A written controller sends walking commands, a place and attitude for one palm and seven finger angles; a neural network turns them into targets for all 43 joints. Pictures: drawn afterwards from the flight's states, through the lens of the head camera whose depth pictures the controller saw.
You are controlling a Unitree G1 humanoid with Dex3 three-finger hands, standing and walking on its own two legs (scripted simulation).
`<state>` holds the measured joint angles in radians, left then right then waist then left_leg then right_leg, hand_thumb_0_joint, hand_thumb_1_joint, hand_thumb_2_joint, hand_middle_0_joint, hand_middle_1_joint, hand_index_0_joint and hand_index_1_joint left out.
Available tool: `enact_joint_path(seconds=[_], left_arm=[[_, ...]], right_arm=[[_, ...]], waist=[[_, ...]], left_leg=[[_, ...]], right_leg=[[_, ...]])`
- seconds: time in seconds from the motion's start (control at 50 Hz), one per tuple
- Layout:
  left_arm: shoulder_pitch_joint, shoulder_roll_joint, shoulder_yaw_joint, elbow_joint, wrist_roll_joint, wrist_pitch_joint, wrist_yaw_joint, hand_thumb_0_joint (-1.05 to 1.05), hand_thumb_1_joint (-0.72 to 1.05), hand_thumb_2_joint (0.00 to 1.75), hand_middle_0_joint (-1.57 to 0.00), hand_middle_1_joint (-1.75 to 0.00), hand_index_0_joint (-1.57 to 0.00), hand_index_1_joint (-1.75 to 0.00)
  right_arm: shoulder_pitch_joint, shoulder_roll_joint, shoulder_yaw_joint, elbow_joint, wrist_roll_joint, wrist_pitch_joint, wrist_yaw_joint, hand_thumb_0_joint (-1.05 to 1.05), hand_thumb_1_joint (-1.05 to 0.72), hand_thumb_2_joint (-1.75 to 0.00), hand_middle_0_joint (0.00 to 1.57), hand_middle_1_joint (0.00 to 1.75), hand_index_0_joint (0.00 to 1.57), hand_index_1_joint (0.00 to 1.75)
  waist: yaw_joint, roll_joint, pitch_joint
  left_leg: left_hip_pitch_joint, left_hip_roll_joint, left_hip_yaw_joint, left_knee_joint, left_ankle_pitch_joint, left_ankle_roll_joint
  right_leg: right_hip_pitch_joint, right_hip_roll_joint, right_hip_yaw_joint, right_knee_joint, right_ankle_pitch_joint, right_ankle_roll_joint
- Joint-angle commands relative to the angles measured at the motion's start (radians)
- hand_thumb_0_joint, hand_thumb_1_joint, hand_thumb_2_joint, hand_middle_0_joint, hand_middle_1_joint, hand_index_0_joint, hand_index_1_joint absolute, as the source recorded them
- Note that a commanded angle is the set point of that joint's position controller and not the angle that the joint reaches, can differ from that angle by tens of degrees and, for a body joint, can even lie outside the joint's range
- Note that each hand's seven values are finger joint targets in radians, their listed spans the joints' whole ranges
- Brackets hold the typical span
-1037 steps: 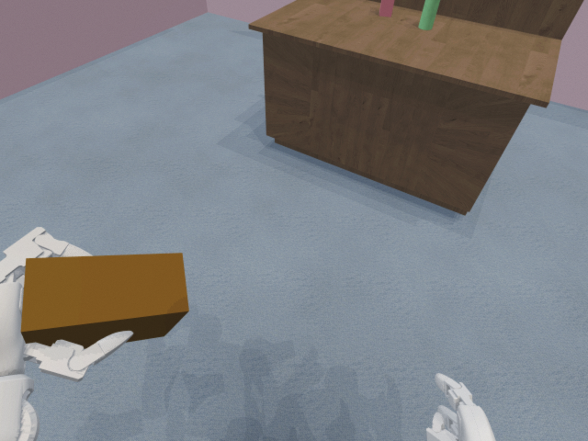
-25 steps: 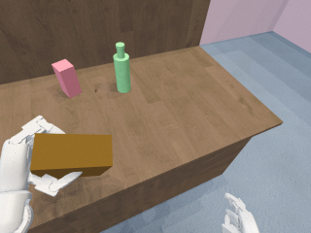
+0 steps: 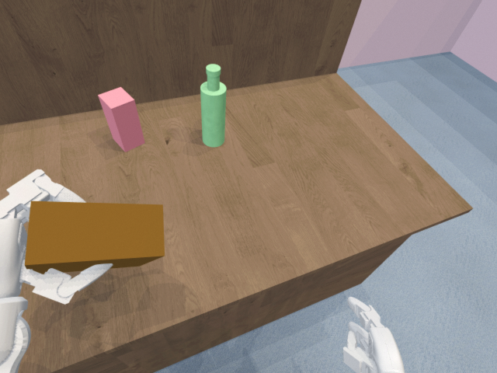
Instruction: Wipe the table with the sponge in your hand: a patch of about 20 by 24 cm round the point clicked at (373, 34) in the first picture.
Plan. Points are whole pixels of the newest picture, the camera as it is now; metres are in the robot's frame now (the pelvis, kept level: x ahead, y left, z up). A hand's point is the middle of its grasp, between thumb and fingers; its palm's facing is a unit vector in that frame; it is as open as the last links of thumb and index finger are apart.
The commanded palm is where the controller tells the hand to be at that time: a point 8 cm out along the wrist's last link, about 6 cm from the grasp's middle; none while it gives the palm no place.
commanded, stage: come to a stop and stand still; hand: left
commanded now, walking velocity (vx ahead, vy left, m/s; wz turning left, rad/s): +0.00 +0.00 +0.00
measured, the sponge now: (115, 239) +0.24 +0.21 +0.12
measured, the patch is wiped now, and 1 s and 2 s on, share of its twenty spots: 0.00 0.00 0.00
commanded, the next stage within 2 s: look again from close up in 0.50 s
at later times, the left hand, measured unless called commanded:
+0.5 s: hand (99, 238) +0.22 +0.21 +0.16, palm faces +0.34 -0.86 -0.37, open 9.9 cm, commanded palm +0.16 +0.25 +0.17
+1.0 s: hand (95, 239) +0.22 +0.21 +0.17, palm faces +0.35 -0.83 -0.44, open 9.9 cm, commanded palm +0.16 +0.24 +0.17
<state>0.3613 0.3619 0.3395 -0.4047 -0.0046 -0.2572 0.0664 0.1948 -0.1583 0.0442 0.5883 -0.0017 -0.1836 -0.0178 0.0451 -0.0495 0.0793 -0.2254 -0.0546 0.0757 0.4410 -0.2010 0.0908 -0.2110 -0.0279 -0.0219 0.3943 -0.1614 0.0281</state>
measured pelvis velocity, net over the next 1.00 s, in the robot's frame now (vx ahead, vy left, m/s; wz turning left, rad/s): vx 0.00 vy -0.04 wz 0.01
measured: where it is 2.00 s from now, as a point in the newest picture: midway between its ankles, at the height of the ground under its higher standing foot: outside the picture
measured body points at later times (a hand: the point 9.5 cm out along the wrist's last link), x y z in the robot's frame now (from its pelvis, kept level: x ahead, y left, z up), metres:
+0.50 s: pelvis +0.01 -0.03 +0.00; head +0.03 -0.01 +0.45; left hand +0.20 +0.25 +0.18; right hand +0.18 -0.26 -0.07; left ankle +0.03 +0.05 -0.74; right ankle +0.03 -0.15 -0.74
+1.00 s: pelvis +0.00 -0.04 +0.00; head +0.02 -0.02 +0.45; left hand +0.19 +0.25 +0.19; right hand +0.18 -0.26 -0.07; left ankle +0.03 +0.05 -0.74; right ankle +0.03 -0.15 -0.74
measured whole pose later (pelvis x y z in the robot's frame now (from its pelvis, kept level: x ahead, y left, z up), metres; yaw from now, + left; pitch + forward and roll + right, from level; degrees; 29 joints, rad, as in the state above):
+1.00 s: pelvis +0.00 -0.04 +0.00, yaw +1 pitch +0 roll -2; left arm 0.39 0.41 0.35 -0.46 0.00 -0.21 0.06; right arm 0.22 -0.21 0.02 0.58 0.00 -0.16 -0.06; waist 0.04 -0.01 0.04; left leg -0.26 0.00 0.04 0.44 -0.19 0.04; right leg -0.22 0.03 -0.06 0.34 -0.13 -0.02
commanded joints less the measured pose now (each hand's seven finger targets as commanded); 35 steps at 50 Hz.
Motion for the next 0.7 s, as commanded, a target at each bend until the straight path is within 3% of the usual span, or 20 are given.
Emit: enact_joint_path(seconds=[0.0,0.04,0.06,0.12,0.14,0.16,0.18,0.24,0.26,0.32,0.34,0.36,0.38,0.44,0.46,0.54,0.56,0.62,0.68], left_arm=[[-0.062,0.199,0.133,-0.344,-0.024,-0.087,0.028,0.00,0.10,1.30,-1.20,-1.60,-1.20,-1.60],[0.001,0.202,0.156,-0.321,-0.025,-0.081,0.028,0.00,0.10,1.30,-1.20,-1.60,-1.20,-1.60],[0.018,0.163,0.126,-0.286,-0.035,-0.079,0.023,0.00,0.10,1.30,-1.20,-1.60,-1.20,-1.60],[0.029,0.169,0.137,-0.241,-0.042,-0.065,0.022,0.00,0.10,1.30,-1.20,-1.60,-1.20,-1.60],[0.043,0.174,0.150,-0.222,-0.039,-0.060,0.023,0.00,0.10,1.30,-1.20,-1.60,-1.20,-1.60],[0.033,0.135,0.109,-0.200,-0.046,-0.060,0.016,0.00,0.10,1.30,-1.20,-1.60,-1.20,-1.60],[0.019,0.162,0.126,-0.213,-0.044,-0.057,0.018,0.00,0.10,1.30,-1.20,-1.60,-1.20,-1.60],[-0.006,0.171,0.125,-0.214,-0.043,-0.047,0.022,0.00,0.10,1.30,-1.20,-1.60,-1.20,-1.60],[-0.013,0.135,0.088,-0.206,-0.049,-0.047,0.018,0.00,0.10,1.30,-1.20,-1.60,-1.20,-1.60],[-0.059,0.159,0.086,-0.274,-0.042,-0.047,0.028,0.00,0.10,1.30,-1.20,-1.60,-1.20,-1.60],[-0.068,0.194,0.118,-0.311,-0.035,-0.050,0.034,0.00,0.10,1.30,-1.20,-1.60,-1.20,-1.60],[-0.053,0.158,0.091,-0.289,-0.043,-0.052,0.032,0.00,0.10,1.30,-1.20,-1.60,-1.20,-1.60],[-0.056,0.178,0.101,-0.311,-0.041,-0.051,0.036,0.00,0.10,1.30,-1.20,-1.60,-1.20,-1.60],[0.001,0.217,0.156,-0.309,-0.043,-0.046,0.045,0.00,0.10,1.30,-1.20,-1.60,-1.20,-1.60],[0.018,0.172,0.120,-0.287,-0.050,-0.047,0.039,0.00,0.10,1.30,-1.20,-1.60,-1.20,-1.60],[0.069,0.189,0.151,-0.230,-0.053,-0.037,0.037,0.00,0.10,1.30,-1.20,-1.60,-1.20,-1.60],[0.069,0.148,0.114,-0.205,-0.059,-0.036,0.030,0.00,0.10,1.30,-1.20,-1.60,-1.20,-1.60],[0.056,0.163,0.116,-0.187,-0.058,-0.026,0.027,0.00,0.10,1.30,-1.20,-1.60,-1.20,-1.60],[0.022,0.159,0.098,-0.196,-0.056,-0.023,0.026,0.00,0.10,1.30,-1.20,-1.60,-1.20,-1.60]], right_arm=[[-0.053,-0.156,-0.072,-0.169,0.001,-0.041,-0.010,0.00,-0.90,-0.90,0.20,0.30,0.20,0.30],[-0.062,-0.155,-0.072,-0.167,0.008,-0.039,-0.005,0.00,-0.90,-0.90,0.20,0.30,0.20,0.30],[-0.047,-0.151,-0.068,-0.164,0.004,-0.029,-0.005,0.00,-0.90,-0.90,0.20,0.30,0.20,0.30],[-0.040,-0.162,-0.077,-0.166,0.007,-0.014,-0.011,0.00,-0.90,-0.90,0.20,0.30,0.20,0.30],[-0.054,-0.162,-0.075,-0.164,0.015,-0.014,-0.011,0.00,-0.90,-0.90,0.20,0.30,0.20,0.30],[-0.046,-0.160,-0.071,-0.162,0.010,-0.006,-0.014,0.00,-0.90,-0.90,0.20,0.30,0.20,0.30],[-0.045,-0.166,-0.077,-0.166,0.011,-0.006,-0.018,0.00,-0.90,-0.90,0.20,0.30,0.20,0.30],[-0.074,-0.166,-0.072,-0.171,0.018,-0.008,-0.024,0.00,-0.90,-0.90,0.20,0.30,0.20,0.30],[-0.070,-0.165,-0.070,-0.169,0.013,-0.006,-0.027,0.00,-0.90,-0.90,0.20,0.30,0.20,0.30],[-0.075,-0.173,-0.077,-0.171,0.012,-0.013,-0.033,0.00,-0.90,-0.90,0.20,0.30,0.20,0.30],[-0.095,-0.172,-0.073,-0.169,0.016,-0.018,-0.033,0.00,-0.90,-0.90,0.20,0.30,0.20,0.30],[-0.086,-0.164,-0.067,-0.169,0.010,-0.018,-0.035,0.00,-0.90,-0.90,0.20,0.30,0.20,0.30],[-0.081,-0.171,-0.074,-0.170,0.010,-0.020,-0.037,0.00,-0.90,-0.90,0.20,0.30,0.20,0.30],[-0.086,-0.171,-0.075,-0.165,0.013,-0.021,-0.037,0.00,-0.90,-0.90,0.20,0.30,0.20,0.30],[-0.078,-0.163,-0.070,-0.166,0.010,-0.016,-0.036,0.00,-0.90,-0.90,0.20,0.30,0.20,0.30],[-0.075,-0.171,-0.076,-0.159,0.017,-0.009,-0.036,0.00,-0.90,-0.90,0.20,0.30,0.20,0.30],[-0.068,-0.169,-0.072,-0.160,0.014,-0.005,-0.036,0.00,-0.90,-0.90,0.20,0.30,0.20,0.30],[-0.067,-0.174,-0.076,-0.164,0.017,-0.003,-0.040,0.00,-0.90,-0.90,0.20,0.30,0.20,0.30],[-0.073,-0.172,-0.071,-0.165,0.018,-0.005,-0.044,0.00,-0.90,-0.90,0.20,0.30,0.20,0.30]], waist=[[-0.016,0.195,-0.231],[-0.016,0.194,-0.224],[-0.019,0.175,-0.214],[-0.023,0.142,-0.198],[-0.023,0.138,-0.183],[-0.026,0.124,-0.181],[-0.027,0.120,-0.189],[-0.026,0.070,-0.188],[-0.026,0.062,-0.193],[-0.025,0.093,-0.208],[-0.023,0.115,-0.210],[-0.023,0.105,-0.210],[-0.024,0.126,-0.214],[-0.020,0.114,-0.230],[-0.022,0.119,-0.225],[-0.025,0.090,-0.195],[-0.027,0.089,-0.190],[-0.026,0.049,-0.173],[-0.028,0.055,-0.169]], left_leg=[[0.055,0.169,-0.172,-0.101,0.242,-0.135],[0.070,0.162,-0.154,-0.096,0.273,-0.140],[0.046,0.167,-0.165,-0.103,0.265,-0.145],[0.028,0.168,-0.164,-0.107,0.215,-0.143],[0.035,0.161,-0.146,-0.114,0.187,-0.137],[0.021,0.160,-0.151,-0.118,0.153,-0.130],[0.018,0.154,-0.156,-0.115,0.148,-0.128],[0.026,0.141,-0.150,-0.106,0.107,-0.103],[0.033,0.140,-0.148,-0.099,0.091,-0.091],[0.041,0.130,-0.158,-0.095,0.069,-0.083],[0.042,0.127,-0.151,-0.095,0.056,-0.077],[0.032,0.128,-0.154,-0.096,0.051,-0.073],[0.032,0.123,-0.159,-0.092,0.065,-0.076],[0.038,0.124,-0.154,-0.078,0.102,-0.075],[0.032,0.125,-0.157,-0.079,0.101,-0.076],[0.026,0.132,-0.159,-0.091,0.076,-0.077],[0.021,0.134,-0.160,-0.097,0.069,-0.076],[0.018,0.137,-0.163,-0.102,0.027,-0.071],[0.018,0.132,-0.161,-0.108,0.003,-0.065]], right_leg=[[0.111,-0.020,0.019,0.005,0.107,-0.054],[0.094,-0.011,0.014,0.000,0.118,-0.056],[0.102,-0.015,0.004,-0.012,0.107,-0.052],[0.099,-0.026,0.022,-0.024,0.120,-0.055],[0.076,-0.015,0.021,-0.031,0.117,-0.052],[0.080,-0.019,0.017,-0.043,0.110,-0.049],[0.092,-0.022,0.028,-0.044,0.129,-0.052],[0.082,-0.027,0.050,-0.067,0.137,-0.048],[0.078,-0.037,0.054,-0.076,0.136,-0.049],[0.078,-0.042,0.078,-0.074,0.120,-0.056],[0.075,-0.035,0.081,-0.074,0.118,-0.053],[0.086,-0.043,0.073,-0.078,0.110,-0.053],[0.092,-0.042,0.081,-0.073,0.122,-0.058],[0.097,-0.045,0.084,-0.069,0.149,-0.058],[0.095,-0.050,0.076,-0.075,0.137,-0.059],[0.056,-0.042,0.082,-0.091,0.104,-0.057],[0.056,-0.043,0.075,-0.095,0.095,-0.056],[0.030,-0.045,0.089,-0.116,0.055,-0.051],[0.019,-0.042,0.092,-0.128,0.026,-0.049]])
